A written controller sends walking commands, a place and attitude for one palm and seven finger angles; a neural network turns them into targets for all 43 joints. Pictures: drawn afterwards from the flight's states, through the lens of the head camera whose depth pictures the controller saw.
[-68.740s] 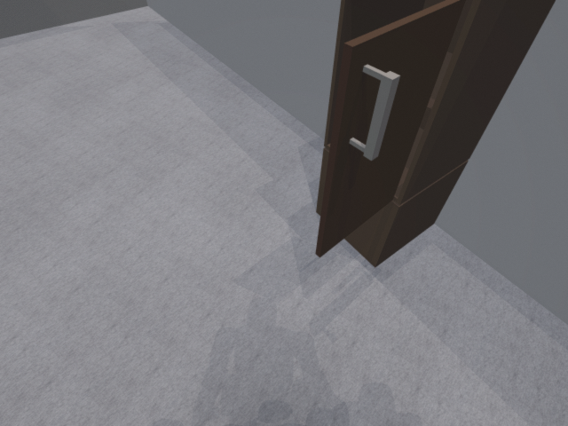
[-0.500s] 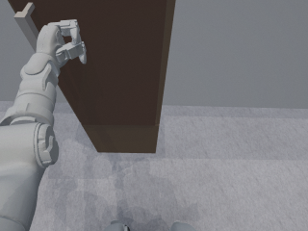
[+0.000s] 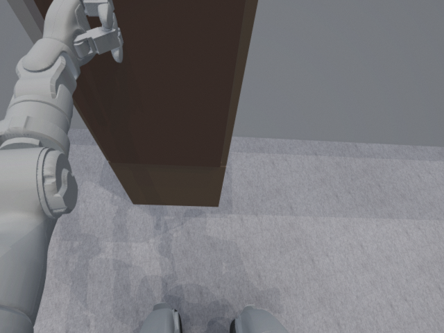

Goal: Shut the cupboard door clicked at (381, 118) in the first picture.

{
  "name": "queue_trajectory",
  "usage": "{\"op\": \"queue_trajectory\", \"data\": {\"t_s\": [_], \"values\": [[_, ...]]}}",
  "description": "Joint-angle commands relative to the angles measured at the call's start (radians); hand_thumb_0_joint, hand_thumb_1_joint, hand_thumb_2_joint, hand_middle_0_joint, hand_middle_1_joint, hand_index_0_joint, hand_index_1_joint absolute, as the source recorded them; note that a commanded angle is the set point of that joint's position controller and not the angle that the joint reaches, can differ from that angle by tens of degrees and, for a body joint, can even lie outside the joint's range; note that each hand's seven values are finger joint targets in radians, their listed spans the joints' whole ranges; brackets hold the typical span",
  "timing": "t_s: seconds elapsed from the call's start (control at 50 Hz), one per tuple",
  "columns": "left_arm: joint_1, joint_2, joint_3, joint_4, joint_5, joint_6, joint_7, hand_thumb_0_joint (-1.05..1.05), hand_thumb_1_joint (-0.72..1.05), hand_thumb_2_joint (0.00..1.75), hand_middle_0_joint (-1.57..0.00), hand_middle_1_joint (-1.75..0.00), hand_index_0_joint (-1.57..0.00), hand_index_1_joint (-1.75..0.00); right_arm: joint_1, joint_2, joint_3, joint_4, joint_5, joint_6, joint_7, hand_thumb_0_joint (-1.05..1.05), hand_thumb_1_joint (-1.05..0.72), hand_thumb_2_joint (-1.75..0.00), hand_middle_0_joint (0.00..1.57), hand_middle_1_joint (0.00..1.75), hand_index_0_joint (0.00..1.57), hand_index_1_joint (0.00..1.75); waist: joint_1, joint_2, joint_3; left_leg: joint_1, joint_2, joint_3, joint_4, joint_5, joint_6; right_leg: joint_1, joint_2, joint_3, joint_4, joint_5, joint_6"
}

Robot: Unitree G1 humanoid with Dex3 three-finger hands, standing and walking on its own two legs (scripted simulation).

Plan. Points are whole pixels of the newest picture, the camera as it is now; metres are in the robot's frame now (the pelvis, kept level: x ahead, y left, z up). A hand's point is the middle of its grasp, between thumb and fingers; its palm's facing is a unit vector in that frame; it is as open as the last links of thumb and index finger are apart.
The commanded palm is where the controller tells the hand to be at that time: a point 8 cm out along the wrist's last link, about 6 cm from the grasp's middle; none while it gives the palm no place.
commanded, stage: pull the fist back off the door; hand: left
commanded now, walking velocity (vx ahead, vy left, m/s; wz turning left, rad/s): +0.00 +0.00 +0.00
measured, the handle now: (48, 32) +0.58 +0.21 +0.16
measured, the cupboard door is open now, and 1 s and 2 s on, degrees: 0 0 0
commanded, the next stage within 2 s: draw the hand back to the body in 0.84 s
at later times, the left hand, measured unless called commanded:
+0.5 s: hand (133, 34) +0.55 +0.08 +0.18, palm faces +0.11 -0.99 +0.02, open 3.1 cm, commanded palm +0.51 +0.13 +0.17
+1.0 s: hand (126, 68) +0.48 +0.09 +0.17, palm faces +0.11 -0.99 +0.01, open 3.1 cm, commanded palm +0.44 +0.14 +0.17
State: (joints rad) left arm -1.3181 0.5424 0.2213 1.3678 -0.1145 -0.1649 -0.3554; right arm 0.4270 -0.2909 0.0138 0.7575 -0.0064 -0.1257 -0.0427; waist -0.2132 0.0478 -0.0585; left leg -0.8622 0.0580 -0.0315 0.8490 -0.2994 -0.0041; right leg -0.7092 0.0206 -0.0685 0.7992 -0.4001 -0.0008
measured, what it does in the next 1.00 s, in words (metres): stands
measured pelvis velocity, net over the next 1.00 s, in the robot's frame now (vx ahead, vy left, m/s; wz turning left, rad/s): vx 0.03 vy -0.02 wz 0.00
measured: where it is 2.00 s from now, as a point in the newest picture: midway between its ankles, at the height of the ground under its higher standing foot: outside the picture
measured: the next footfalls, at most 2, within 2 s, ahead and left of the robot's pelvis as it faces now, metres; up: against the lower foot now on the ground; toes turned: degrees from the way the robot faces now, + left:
none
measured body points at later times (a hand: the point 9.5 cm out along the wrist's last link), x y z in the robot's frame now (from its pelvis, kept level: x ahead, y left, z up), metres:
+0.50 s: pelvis +0.00 +0.00 +0.01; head +0.08 -0.01 +0.45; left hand +0.54 +0.13 +0.18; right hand -0.07 -0.25 -0.11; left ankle +0.05 +0.12 -0.70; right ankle -0.02 -0.12 -0.70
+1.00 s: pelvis +0.03 -0.02 +0.02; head +0.06 -0.03 +0.47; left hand +0.47 +0.14 +0.18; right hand +0.15 -0.27 -0.09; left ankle +0.05 +0.12 -0.70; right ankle -0.01 -0.12 -0.70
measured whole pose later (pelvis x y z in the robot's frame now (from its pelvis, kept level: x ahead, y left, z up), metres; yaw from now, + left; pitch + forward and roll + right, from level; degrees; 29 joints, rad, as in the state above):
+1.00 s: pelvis +0.03 -0.02 +0.02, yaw +0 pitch +7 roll +0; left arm -0.75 0.14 0.18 0.79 -0.11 -0.09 0.12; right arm 0.26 -0.25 -0.02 0.65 0.02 -0.04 0.00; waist -0.05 0.05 -0.09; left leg -0.50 0.04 0.01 0.67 -0.30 -0.02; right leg -0.38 0.01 -0.03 0.66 -0.41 -0.01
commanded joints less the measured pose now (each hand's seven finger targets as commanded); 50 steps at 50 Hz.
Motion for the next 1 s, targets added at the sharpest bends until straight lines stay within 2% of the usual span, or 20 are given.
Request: {"op": "queue_trajectory", "data": {"t_s": [0.0, 0.04, 0.08, 0.14, 0.18, 0.24, 0.26, 0.3, 0.36, 0.38, 0.46, 0.52, 0.58, 0.64, 0.7, 0.74, 0.8, 0.88, 0.92, 0.98], "values": [[-0.615, 0.0, 0.119, -0.243, -0.03, -0.023, 0.352, 0.0, 0.9, 0.9, -1.3, -1.5, -1.3, -1.5, 0.21, -0.148, -0.058, -0.046, -0.018, -0.028, 0.022, 0.0, -0.9, -0.9, 0.2, 0.3, 0.2, 0.3, -0.077, 0.114, -0.452, 0.527, -0.014, -0.07, -0.082, 0.093, 0.019, -0.127, 0.04, 0.007, -0.13, 0.131, 0.006], [-0.633, -0.033, 0.135, -0.268, 0.012, -0.035, 0.475, 0.0, 0.9, 0.9, -1.3, -1.5, -1.3, -1.5, 0.229, -0.146, -0.064, -0.04, -0.044, -0.029, 0.045, 0.0, -0.9, -0.9, 0.2, 0.3, 0.2, 0.3, -0.087, 0.049, -0.449, 0.513, -0.018, -0.079, -0.075, 0.095, 0.024, -0.131, 0.041, -0.004, -0.122, 0.127, 0.01], [-0.654, -0.028, 0.13, -0.3, 0.087, -0.063, 0.593, 0.0, 0.9, 0.9, -1.3, -1.5, -1.3, -1.5, 0.229, -0.141, -0.067, -0.045, -0.062, -0.026, 0.072, 0.0, -0.9, -0.9, 0.2, 0.3, 0.2, 0.3, -0.082, 0.087, -0.462, 0.502, -0.023, -0.07, -0.071, 0.064, 0.022, -0.148, 0.039, 0.0, -0.11, 0.102, 0.01], [-0.668, -0.027, 0.055, -0.282, 0.207, -0.105, 0.631, 0.0, 0.9, 0.9, -1.3, -1.5, -1.3, -1.5, 0.239, -0.148, -0.07, -0.044, -0.079, -0.013, 0.097, 0.0, -0.9, -0.9, 0.2, 0.3, 0.2, 0.3, -0.111, 0.098, -0.418, 0.484, -0.027, -0.065, -0.069, 0.016, 0.027, -0.184, 0.034, 0.003, -0.108, 0.066, 0.0], [-0.665, 0.011, 0.037, -0.282, 0.242, -0.131, 0.609, 0.0, 0.9, 0.9, -1.3, -1.5, -1.3, -1.5, 0.226, -0.152, -0.073, -0.057, -0.075, -0.005, 0.104, 0.0, -0.9, -0.9, 0.2, 0.3, 0.2, 0.3, -0.097, 0.129, -0.441, 0.482, -0.029, -0.058, -0.074, -0.001, 0.024, -0.165, 0.03, 0.015, -0.107, 0.053, -0.008], [-0.632, -0.014, 0.022, -0.227, 0.198, -0.122, 0.551, 0.0, 0.9, 0.9, -1.3, -1.5, -1.3, -1.5, 0.216, -0.156, -0.073, -0.071, -0.063, 0.007, 0.094, 0.0, -0.9, -0.9, 0.2, 0.3, 0.2, 0.3, -0.095, 0.09, -0.424, 0.469, -0.036, -0.049, -0.09, -0.032, 0.028, -0.121, 0.032, 0.024, -0.133, 0.048, -0.01], [-0.616, 0.003, 0.044, -0.226, 0.173, -0.116, 0.533, 0.0, 0.9, 0.9, -1.3, -1.5, -1.3, -1.5, 0.206, -0.155, -0.072, -0.077, -0.055, 0.01, 0.09, 0.0, -0.9, -0.9, 0.2, 0.3, 0.2, 0.3, -0.075, 0.083, -0.445, 0.465, -0.036, -0.044, -0.098, -0.031, 0.026, -0.089, 0.033, 0.028, -0.136, 0.053, -0.01], [-0.569, 0.006, 0.066, -0.199, 0.124, -0.097, 0.503, 0.0, 0.9, 0.9, -1.3, -1.5, -1.3, -1.5, 0.195, -0.156, -0.069, -0.088, -0.043, 0.012, 0.079, 0.0, -0.9, -0.9, 0.2, 0.3, 0.2, 0.3, -0.06, 0.043, -0.438, 0.438, -0.039, -0.032, -0.112, -0.046, 0.029, -0.043, 0.034, 0.034, -0.155, 0.052, -0.006], [-0.484, 0.037, 0.123, -0.206, 0.088, -0.103, 0.485, 0.0, 0.9, 0.9, -1.3, -1.5, -1.3, -1.5, 0.194, -0.151, -0.067, -0.095, -0.036, 0.012, 0.069, 0.0, -0.9, -0.9, 0.2, 0.3, 0.2, 0.3, -0.029, -0.018, -0.44, 0.404, -0.041, -0.015, -0.125, -0.025, 0.035, 0.033, 0.034, 0.041, -0.173, 0.077, 0.001], [-0.458, 0.065, 0.148, -0.229, 0.089, -0.115, 0.486, 0.0, 0.9, 0.9, -1.3, -1.5, -1.3, -1.5, 0.192, -0.151, -0.069, -0.099, -0.035, 0.013, 0.068, 0.0, -0.9, -0.9, 0.2, 0.3, 0.2, 0.3, -0.019, -0.025, -0.45, 0.405, -0.038, -0.01, -0.127, -0.003, 0.037, 0.054, 0.033, 0.042, -0.173, 0.093, 0.002], [-0.297, 0.023, 0.141, -0.309, 0.106, -0.163, 0.496, 0.0, 0.9, 0.9, -1.3, -1.5, -1.3, -1.5, 0.184, -0.135, -0.077, -0.116, -0.038, 0.02, 0.076, 0.0, -0.9, -0.9, 0.2, 0.3, 0.2, 0.3, 0.026, -0.006, -0.45, 0.454, -0.038, 0.012, -0.13, 0.091, 0.035, 0.095, 0.04, 0.036, -0.173, 0.17, -0.002], [-0.211, 0.0, 0.134, -0.355, 0.101, -0.163, 0.49, 0.0, 0.9, 0.9, -1.3, -1.5, -1.3, -1.5, 0.174, -0.132, -0.085, -0.125, -0.031, 0.034, 0.077, 0.0, -0.9, -0.9, 0.2, 0.3, 0.2, 0.3, 0.047, -0.047, -0.425, 0.447, -0.041, 0.031, -0.145, 0.116, 0.038, 0.157, 0.041, 0.036, -0.183, 0.225, -0.001], [-0.132, -0.048, 0.115, -0.495, 0.076, -0.156, 0.478, 0.0, 0.9, 0.9, -1.3, -1.5, -1.3, -1.5, 0.14, -0.122, -0.093, -0.153, -0.016, 0.045, 0.073, 0.0, -0.9, -0.9, 0.2, 0.3, 0.2, 0.3, 0.084, 0.012, -0.471, 0.525, -0.051, 0.048, -0.15, 0.214, 0.035, 0.223, 0.044, 0.036, -0.181, 0.344, -0.008], [-0.096, -0.119, 0.064, -0.65, 0.049, -0.145, 0.476, 0.0, 0.9, 0.9, -1.3, -1.5, -1.3, -1.5, 0.112, -0.109, -0.098, -0.164, -0.006, 0.048, 0.066, 0.0, -0.9, -0.9, 0.2, 0.3, 0.2, 0.3, 0.083, 0.012, -0.467, 0.603, -0.049, 0.052, -0.151, 0.291, 0.038, 0.251, 0.049, 0.031, -0.19, 0.421, -0.007], [0.019, -0.131, 0.068, -0.784, 0.023, -0.128, 0.475, 0.0, 0.9, 0.9, -1.3, -1.5, -1.3, -1.5, 0.067, -0.104, -0.103, -0.173, 0.003, 0.044, 0.062, 0.0, -0.9, -0.9, 0.2, 0.3, 0.2, 0.3, 0.114, 0.0, -0.483, 0.644, -0.051, 0.063, -0.158, 0.362, 0.039, 0.312, 0.049, 0.033, -0.191, 0.526, -0.006], [0.109, -0.197, 0.012, -0.866, 0.021, -0.109, 0.471, 0.0, 0.9, 0.9, -1.3, -1.5, -1.3, -1.5, 0.041, -0.093, -0.102, -0.188, 0.01, 0.039, 0.061, 0.0, -0.9, -0.9, 0.2, 0.3, 0.2, 0.3, 0.129, 0.019, -0.474, 0.676, -0.053, 0.069, -0.164, 0.421, 0.038, 0.339, 0.046, 0.027, -0.188, 0.577, -0.008], [0.118, -0.253, -0.044, -0.866, 0.025, -0.055, 0.473, 0.0, 0.9, 0.9, -1.3, -1.5, -1.3, -1.5, 0.008, -0.087, -0.097, -0.175, 0.018, 0.044, 0.058, 0.0, -0.9, -0.9, 0.2, 0.3, 0.2, 0.3, 0.106, -0.025, -0.357, 0.664, -0.052, 0.066, -0.173, 0.399, 0.042, 0.3, 0.042, 0.026, -0.206, 0.583, 0.002], [0.08, -0.247, -0.031, -0.806, 0.01, 0.012, 0.479, 0.0, 0.9, 0.9, -1.3, -1.5, -1.3, -1.5, -0.041, -0.086, -0.085, -0.173, 0.027, 0.058, 0.039, 0.0, -0.9, -0.9, 0.2, 0.3, 0.2, 0.3, 0.101, -0.119, -0.267, 0.621, -0.064, 0.063, -0.199, 0.289, 0.045, 0.294, 0.032, 0.034, -0.235, 0.512, 0.007], [0.046, -0.254, -0.033, -0.812, 0.003, 0.016, 0.48, 0.0, 0.9, 0.9, -1.3, -1.5, -1.3, -1.5, -0.061, -0.082, -0.079, -0.179, 0.026, 0.061, 0.032, 0.0, -0.9, -0.9, 0.2, 0.3, 0.2, 0.3, 0.103, -0.137, -0.287, 0.626, -0.069, 0.06, -0.204, 0.282, 0.044, 0.31, 0.027, 0.038, -0.235, 0.508, 0.007], [0.097, -0.22, 0.0, -0.838, 0.01, -0.002, 0.473, 0.0, 0.9, 0.9, -1.3, -1.5, -1.3, -1.5, -0.087, -0.074, -0.071, -0.196, 0.023, 0.064, 0.029, 0.0, -0.9, -0.9, 0.2, 0.3, 0.2, 0.3, 0.138, -0.069, -0.368, 0.662, -0.074, 0.062, -0.195, 0.334, 0.041, 0.355, 0.016, 0.045, -0.212, 0.556, 0.0]]}}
